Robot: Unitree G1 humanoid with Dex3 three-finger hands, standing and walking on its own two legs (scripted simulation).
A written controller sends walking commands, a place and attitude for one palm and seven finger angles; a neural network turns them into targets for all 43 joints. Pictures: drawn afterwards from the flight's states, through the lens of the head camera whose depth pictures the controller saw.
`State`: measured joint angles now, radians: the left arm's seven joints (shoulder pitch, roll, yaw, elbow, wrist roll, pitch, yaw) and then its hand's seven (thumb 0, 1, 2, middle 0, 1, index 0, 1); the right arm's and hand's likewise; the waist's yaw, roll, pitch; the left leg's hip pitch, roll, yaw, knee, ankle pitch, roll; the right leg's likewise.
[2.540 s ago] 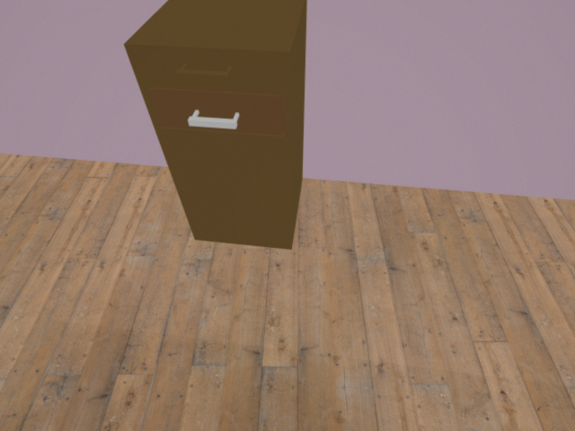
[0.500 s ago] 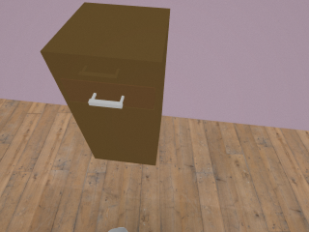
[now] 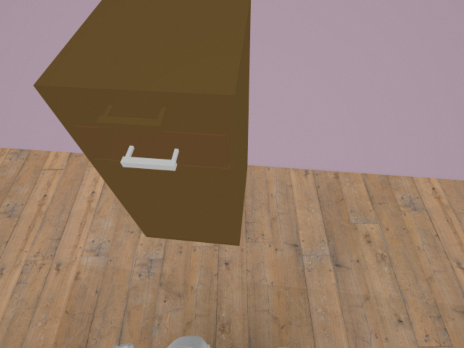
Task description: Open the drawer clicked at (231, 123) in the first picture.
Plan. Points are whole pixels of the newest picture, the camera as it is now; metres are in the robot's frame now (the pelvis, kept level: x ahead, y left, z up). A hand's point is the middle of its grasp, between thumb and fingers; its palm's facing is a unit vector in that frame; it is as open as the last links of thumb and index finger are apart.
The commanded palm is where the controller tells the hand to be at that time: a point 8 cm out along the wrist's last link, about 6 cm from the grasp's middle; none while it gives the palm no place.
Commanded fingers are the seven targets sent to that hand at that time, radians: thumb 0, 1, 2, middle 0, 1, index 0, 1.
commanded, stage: come to a stop and stand still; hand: left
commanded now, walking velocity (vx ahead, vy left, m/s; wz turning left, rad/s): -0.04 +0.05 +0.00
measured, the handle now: (151, 157) +0.55 +0.25 -0.10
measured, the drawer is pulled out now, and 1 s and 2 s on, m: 0.00 0.00 0.00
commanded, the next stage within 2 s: look again from close up in 0.60 s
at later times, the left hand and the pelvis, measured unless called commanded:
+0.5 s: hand out of the picture +0.00 +0.24 -0.16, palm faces -0.01 -0.96 -0.27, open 7.4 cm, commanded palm none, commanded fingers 0.00 0.90 0.90 -0.20 -0.30 -0.20 -0.30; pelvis -0.04 +0.04 +0.00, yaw -2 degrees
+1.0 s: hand out of the picture -0.02 +0.18 -0.17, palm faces -0.01 -0.98 -0.18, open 7.3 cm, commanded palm none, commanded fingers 0.00 0.90 0.90 -0.20 -0.30 -0.20 -0.30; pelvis -0.01 +0.02 +0.00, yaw -2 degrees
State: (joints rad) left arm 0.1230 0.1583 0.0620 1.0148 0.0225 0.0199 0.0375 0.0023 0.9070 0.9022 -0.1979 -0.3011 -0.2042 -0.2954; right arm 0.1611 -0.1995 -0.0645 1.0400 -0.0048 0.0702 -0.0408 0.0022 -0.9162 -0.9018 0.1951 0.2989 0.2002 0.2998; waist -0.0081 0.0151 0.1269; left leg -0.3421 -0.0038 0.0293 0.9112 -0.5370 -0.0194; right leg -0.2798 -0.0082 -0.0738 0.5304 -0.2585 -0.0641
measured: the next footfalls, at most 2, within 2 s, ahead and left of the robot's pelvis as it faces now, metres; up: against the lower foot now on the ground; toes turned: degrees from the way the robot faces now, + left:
left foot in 0.12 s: +0.00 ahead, +0.13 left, +0.00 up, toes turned -1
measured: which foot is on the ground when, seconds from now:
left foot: up 0.00-0.10, down 0.12-1.00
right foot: down 0.00-1.00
